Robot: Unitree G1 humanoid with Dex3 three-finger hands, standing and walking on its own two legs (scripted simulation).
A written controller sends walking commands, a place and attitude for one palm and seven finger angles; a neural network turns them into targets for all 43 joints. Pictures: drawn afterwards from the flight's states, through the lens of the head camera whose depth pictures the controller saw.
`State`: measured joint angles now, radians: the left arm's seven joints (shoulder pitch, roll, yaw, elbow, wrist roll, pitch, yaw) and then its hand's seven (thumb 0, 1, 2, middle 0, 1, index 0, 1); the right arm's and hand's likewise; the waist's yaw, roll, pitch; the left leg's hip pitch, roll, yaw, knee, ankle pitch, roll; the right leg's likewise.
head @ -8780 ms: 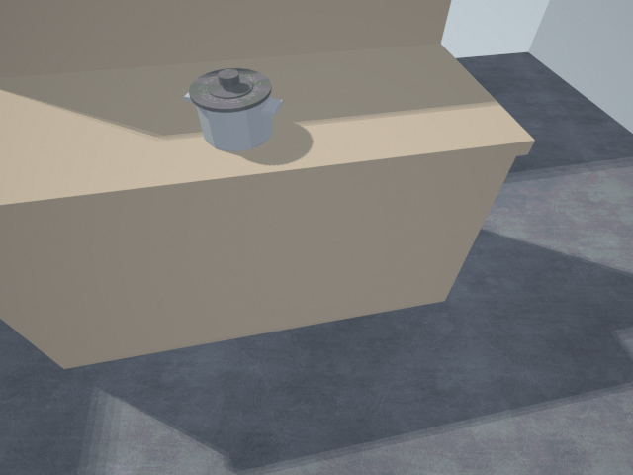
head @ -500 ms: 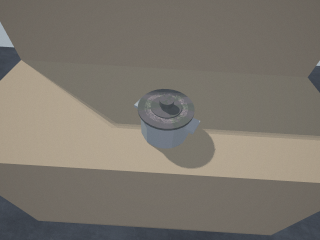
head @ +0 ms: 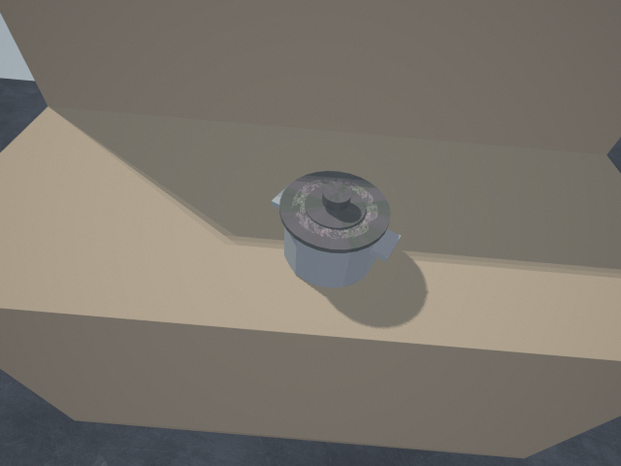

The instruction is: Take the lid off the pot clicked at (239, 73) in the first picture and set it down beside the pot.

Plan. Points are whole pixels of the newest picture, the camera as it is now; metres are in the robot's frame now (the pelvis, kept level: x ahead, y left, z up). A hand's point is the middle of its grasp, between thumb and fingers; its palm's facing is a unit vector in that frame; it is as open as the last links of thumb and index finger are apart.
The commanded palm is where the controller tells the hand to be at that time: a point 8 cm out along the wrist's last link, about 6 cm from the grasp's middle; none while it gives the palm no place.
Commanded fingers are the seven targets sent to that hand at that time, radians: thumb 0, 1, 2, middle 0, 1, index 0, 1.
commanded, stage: look again from close up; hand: left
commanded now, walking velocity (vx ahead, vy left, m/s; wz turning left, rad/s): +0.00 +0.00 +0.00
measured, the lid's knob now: (336, 197) +0.47 +0.00 +0.10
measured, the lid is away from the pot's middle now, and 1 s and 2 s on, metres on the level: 0.00 0.00 0.00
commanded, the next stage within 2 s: shuffle to correct the standing spot in 0.36 s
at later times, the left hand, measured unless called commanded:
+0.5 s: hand out of the picture -0.05 +0.15 -0.18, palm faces +0.03 -0.99 -0.12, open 7.4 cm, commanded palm none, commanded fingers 0.00 0.90 0.90 -0.20 -0.30 -0.20 -0.30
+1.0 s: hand out of the picture -0.03 +0.12 -0.19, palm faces -0.04 -0.99 -0.15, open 7.4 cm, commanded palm none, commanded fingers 0.00 0.90 0.90 -0.20 -0.30 -0.20 -0.30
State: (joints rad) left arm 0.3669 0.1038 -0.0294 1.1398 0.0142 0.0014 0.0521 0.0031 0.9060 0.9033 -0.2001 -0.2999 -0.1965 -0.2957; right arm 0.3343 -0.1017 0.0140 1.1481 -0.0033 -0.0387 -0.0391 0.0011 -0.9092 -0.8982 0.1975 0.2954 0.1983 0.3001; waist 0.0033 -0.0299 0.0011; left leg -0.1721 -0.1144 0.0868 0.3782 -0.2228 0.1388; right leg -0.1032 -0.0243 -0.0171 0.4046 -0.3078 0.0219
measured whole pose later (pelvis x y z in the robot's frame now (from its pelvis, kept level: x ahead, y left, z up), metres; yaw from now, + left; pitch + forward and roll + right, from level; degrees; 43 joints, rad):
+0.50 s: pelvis +0.00 +0.01 +0.00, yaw +0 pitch +1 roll +0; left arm 0.37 0.10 -0.03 1.15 0.01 0.00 0.06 0.00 0.91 0.90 -0.20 -0.30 -0.20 -0.30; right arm 0.34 -0.09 0.01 1.16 0.00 -0.04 -0.04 0.00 -0.91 -0.90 0.20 0.30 0.20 0.30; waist 0.00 -0.04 0.00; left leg -0.17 -0.13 0.09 0.36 -0.22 0.15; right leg -0.11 -0.04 -0.01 0.41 -0.31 0.03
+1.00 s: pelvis +0.00 -0.04 +0.00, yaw -3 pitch +1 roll +0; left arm 0.35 0.13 0.00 1.11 0.03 0.04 0.04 0.00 0.91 0.90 -0.20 -0.30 -0.19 -0.30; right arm 0.30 -0.10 -0.03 1.17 -0.01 -0.01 -0.04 0.00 -0.91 -0.90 0.20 0.30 0.20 0.30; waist -0.01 -0.03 -0.01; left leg -0.25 -0.04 0.12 0.50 -0.29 0.09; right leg -0.23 -0.01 -0.05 0.51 -0.31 0.00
